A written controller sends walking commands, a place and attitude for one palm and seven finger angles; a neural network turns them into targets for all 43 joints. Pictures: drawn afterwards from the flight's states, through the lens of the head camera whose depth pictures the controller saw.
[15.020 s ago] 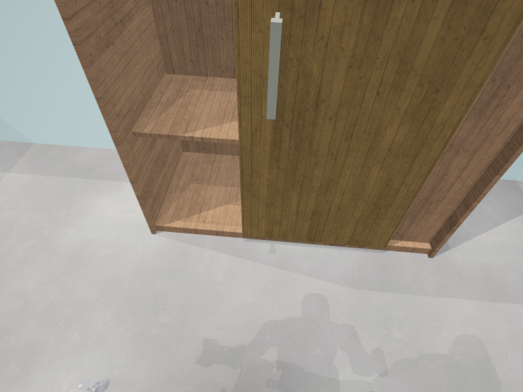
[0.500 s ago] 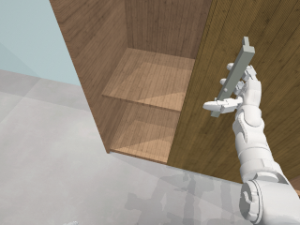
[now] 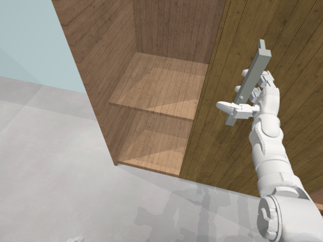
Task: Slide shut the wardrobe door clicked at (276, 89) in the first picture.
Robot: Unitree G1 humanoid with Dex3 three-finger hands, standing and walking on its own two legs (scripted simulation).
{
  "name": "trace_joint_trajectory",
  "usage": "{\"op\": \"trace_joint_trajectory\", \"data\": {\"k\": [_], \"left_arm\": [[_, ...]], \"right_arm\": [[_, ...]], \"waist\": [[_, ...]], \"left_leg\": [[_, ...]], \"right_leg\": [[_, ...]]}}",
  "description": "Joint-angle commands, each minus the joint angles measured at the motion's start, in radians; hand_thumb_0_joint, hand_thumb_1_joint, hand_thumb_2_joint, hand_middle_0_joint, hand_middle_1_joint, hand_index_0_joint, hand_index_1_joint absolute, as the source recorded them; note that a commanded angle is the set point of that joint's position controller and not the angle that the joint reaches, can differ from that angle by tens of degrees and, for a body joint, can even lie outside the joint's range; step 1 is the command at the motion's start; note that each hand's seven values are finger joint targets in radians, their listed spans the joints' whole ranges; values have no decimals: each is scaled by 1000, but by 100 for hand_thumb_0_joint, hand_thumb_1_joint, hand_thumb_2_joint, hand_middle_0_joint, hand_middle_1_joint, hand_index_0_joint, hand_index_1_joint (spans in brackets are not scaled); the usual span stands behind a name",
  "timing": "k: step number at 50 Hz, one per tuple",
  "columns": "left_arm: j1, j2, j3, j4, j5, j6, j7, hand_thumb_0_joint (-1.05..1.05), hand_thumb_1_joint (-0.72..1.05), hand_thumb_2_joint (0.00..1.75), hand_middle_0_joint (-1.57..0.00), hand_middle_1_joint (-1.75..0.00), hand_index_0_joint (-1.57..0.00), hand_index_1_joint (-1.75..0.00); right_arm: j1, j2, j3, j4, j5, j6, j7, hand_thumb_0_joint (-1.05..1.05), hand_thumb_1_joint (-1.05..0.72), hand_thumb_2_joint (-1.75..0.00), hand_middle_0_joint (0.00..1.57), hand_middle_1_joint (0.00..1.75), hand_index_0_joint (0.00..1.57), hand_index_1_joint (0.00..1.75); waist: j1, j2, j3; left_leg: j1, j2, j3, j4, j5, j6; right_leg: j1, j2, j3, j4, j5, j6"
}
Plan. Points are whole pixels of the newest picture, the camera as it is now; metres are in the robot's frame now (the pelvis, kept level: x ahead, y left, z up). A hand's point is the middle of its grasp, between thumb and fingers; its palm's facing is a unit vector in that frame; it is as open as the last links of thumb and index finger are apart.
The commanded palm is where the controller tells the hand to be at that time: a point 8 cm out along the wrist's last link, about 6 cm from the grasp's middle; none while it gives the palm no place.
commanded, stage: grip the handle and tug to test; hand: right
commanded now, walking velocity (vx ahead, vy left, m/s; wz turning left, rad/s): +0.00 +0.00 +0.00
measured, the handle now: (243, 87) +0.51 -0.14 +0.11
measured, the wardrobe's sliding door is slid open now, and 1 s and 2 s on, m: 0.41 0.41 0.39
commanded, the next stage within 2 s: tug the door sideways, standing still in 1.14 s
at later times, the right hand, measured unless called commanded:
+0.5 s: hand (239, 99) +0.46 -0.12 +0.12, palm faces +0.08 +1.00 +0.02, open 6.4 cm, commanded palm +0.43 -0.18 +0.12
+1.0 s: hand (238, 99) +0.45 -0.12 +0.12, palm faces +0.10 +1.00 +0.02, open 6.2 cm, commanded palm +0.41 -0.18 +0.12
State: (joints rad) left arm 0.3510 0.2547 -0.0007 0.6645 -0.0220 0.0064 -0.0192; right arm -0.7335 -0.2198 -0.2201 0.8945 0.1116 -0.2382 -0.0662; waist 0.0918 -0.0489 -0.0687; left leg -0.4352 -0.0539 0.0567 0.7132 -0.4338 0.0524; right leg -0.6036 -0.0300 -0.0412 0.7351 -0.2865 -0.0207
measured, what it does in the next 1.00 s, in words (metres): stands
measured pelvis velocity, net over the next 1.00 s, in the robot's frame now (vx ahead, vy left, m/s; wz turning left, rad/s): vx -0.01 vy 0.00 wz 0.03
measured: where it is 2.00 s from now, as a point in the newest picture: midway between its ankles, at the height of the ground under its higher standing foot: outside the picture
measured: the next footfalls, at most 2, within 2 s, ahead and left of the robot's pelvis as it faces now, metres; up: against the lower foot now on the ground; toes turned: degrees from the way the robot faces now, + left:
none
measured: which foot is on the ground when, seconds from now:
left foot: down 0.00-1.00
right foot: down 0.00-1.00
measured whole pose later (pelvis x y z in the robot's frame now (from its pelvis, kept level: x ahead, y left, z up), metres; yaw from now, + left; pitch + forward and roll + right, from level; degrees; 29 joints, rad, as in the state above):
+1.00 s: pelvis -0.01 +0.00 +0.00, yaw +2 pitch +8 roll +1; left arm 0.38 0.25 -0.01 0.65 -0.02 0.02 -0.01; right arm -0.68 -0.21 -0.25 0.84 0.11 -0.22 -0.07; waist 0.11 -0.05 -0.08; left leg -0.44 -0.06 0.03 0.71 -0.42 0.05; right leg -0.59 -0.04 -0.07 0.72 -0.28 -0.03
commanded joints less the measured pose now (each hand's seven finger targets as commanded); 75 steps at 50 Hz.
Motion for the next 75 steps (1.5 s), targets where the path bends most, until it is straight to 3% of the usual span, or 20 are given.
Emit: {"op": "trace_joint_trajectory", "data": {"k": [1, 5, 11, 16, 20, 26, 29, 31, 38, 42, 43, 46, 49, 51, 54, 60, 62, 66, 70, 75], "left_arm": [[53, 143, 44, -91, 1, -32, 8, 0, 90, 90, -20, -30, -20, -30], [54, 135, 46, -96, 1, -35, 3, 0, 90, 90, -20, -30, -20, -30], [55, 141, 47, -100, 2, -32, 3, 0, 90, 90, -20, -30, -20, -30], [48, 138, 45, -103, -1, -31, 6, 0, 90, 90, -20, -30, -20, -30], [45, 138, 38, -105, 4, -25, 16, 0, 90, 90, -20, -30, -20, -30], [41, 134, 36, -111, 4, -24, 16, 0, 90, 90, -20, -30, -20, -30], [45, 138, 36, -109, 6, -22, 24, 0, 90, 90, -20, -30, -20, -30], [47, 134, 33, -106, 5, -24, 24, 0, 90, 90, -20, -30, -20, -30], [44, 132, 37, -115, 6, -33, 20, 0, 90, 90, -20, -30, -20, -30], [41, 133, 38, -124, 6, -35, 10, 0, 90, 90, -20, -30, -20, -30], [43, 138, 41, -122, 6, -35, 11, 0, 90, 90, -20, -30, -20, -30], [37, 133, 42, -132, 5, -33, 8, 0, 90, 90, -20, -30, -20, -30], [29, 136, 42, -143, 3, -28, 10, 0, 90, 90, -20, -30, -20, -30], [19, 134, 43, -149, 1, -26, 10, 0, 90, 90, -20, -30, -20, -30], [11, 134, 44, -169, 0, -20, 8, 0, 90, 90, -20, -30, -20, -30], [-11, 126, 45, -191, -5, -10, 5, 0, 90, 90, -20, -30, -20, -30], [-16, 124, 46, -190, -7, -8, 4, 0, 90, 90, -20, -30, -20, -30], [6, 118, 53, -129, 0, -8, 5, 0, 90, 90, -20, -30, -20, -30], [30, 116, 65, -100, 12, -20, -6, 0, 90, 90, -20, -30, -20, -30], [31, 110, 63, -86, 17, -35, -17, 0, 90, 90, -20, -30, -20, -30]], "right_arm": [[-476, -203, -43, -194, 7, -60, 4, 0, -20, -60, 38, 130, 38, 130], [-479, -152, -3, -222, 6, -72, 9, 0, -39, -68, 40, 133, 40, 133], [-435, -204, -52, -224, 8, -65, 9, 0, -67, -80, 43, 137, 43, 137], [-468, -190, -32, -245, 11, -64, 18, 0, -90, -90, 45, 140, 45, 140], [-452, -269, -102, -220, 9, -56, 0, 0, -90, -90, 45, 140, 45, 140], [-461, -234, -76, -212, 3, -59, -8, 0, -90, -90, 45, 140, 45, 140], [-463, -290, -118, -179, 0, -62, -6, 0, -90, -90, 45, 140, 45, 140], [-513, -262, -90, -175, -3, -65, -1, 0, -90, -90, 45, 140, 45, 140], [-471, -243, -82, -210, 1, -89, -4, 0, -90, -90, 45, 140, 45, 140], [-406, -193, -48, -226, 3, -82, -10, 0, -90, -90, 45, 140, 45, 140], [-399, -223, -74, -224, 3, -79, -14, 0, -90, -90, 45, 140, 45, 140], [-361, -207, -58, -290, -2, -75, -11, 0, -90, -90, 45, 140, 45, 140], [-258, -223, -80, -302, 9, -53, -5, 0, -90, -90, 45, 140, 45, 140], [-257, -214, -73, -354, 15, -42, -3, 0, -90, -90, 45, 140, 45, 140], [-134, -229, -100, -402, 23, -18, 2, 0, -90, -90, 45, 140, 45, 140], [-29, -189, -71, -532, 31, 30, -1, 0, -90, -90, 45, 140, 45, 140], [-19, -159, -50, -545, 33, 50, -5, 0, -90, -90, 45, 140, 45, 140], [-307, -32, 82, -511, 13, 73, -40, 0, -90, -90, 45, 140, 45, 140], [-381, 53, 156, -507, -7, 57, -73, 0, -90, -90, 45, 140, 45, 140], [-451, 132, 244, -479, -16, 28, -79, 0, -90, -90, 45, 140, 45, 140]], "waist": [[14, 60, -337], [20, 30, -354], [3, 61, -356], [9, 32, -330], [-8, 48, -323], [3, 54, -314], [-1, 82, -298], [15, 58, -300], [-5, 17, -353], [-4, 56, -327], [-10, 69, -320], [-22, 24, -359], [-39, 88, -335], [-38, 48, -339], [-71, 77, -354], [-75, 66, -348], [-67, 70, -340], [23, 42, -303], [36, 18, -399], [50, 15, -402]], "left_leg": [[-40, 2, -61, -120, 448, -51], [-66, -5, -47, -111, 448, -45], [-31, -2, -54, -110, 482, -49], [-47, -3, -54, -116, 444, -47], [-9, 4, -65, -119, 435, -50], [-34, 1, -59, -124, 394, -50], [-7, 6, -73, -130, 399, -53], [-33, 6, -71, -130, 383, -55], [-34, 0, -65, -120, 376, -47], [-39, -7, -52, -121, 383, -46], [-36, -6, -55, -124, 373, -47], [-7, -4, -58, -116, 431, -46], [46, -2, -61, -123, 477, -49], [46, 0, -64, -123, 506, -52], [112, 5, -65, -117, 591, -53], [142, 11, -59, -112, 725, -60], [137, 13, -57, -114, 741, -63], [6, 4, -49, -123, 657, -63], [-42, 2, -36, -96, 645, -53], [-99, -3, -25, -87, 565, -43]], "right_leg": [[341, 40, 52, -34, 218, -33], [386, 36, 59, -27, 251, -30], [359, 39, 53, -27, 257, -32], [355, 39, 54, -35, 230, -31], [307, 41, 48, -44, 203, -33], [315, 37, 48, -45, 182, -31], [273, 40, 44, -44, 161, -35], [288, 39, 44, -44, 154, -34], [330, 36, 48, -43, 175, -29], [328, 32, 49, -47, 185, -29], [313, 32, 47, -47, 171, -30], [346, 34, 40, -47, 218, -30], [306, 35, 34, -55, 228, -32], [321, 37, 27, -56, 241, -32], [313, 40, 23, -60, 286, -32], [345, 39, 14, -64, 364, -29], [356, 39, 13, -62, 371, -27], [409, 33, 32, -32, 374, -27], [494, 30, 57, -4, 452, -22], [518, 29, 84, 5, 435, -18]]}}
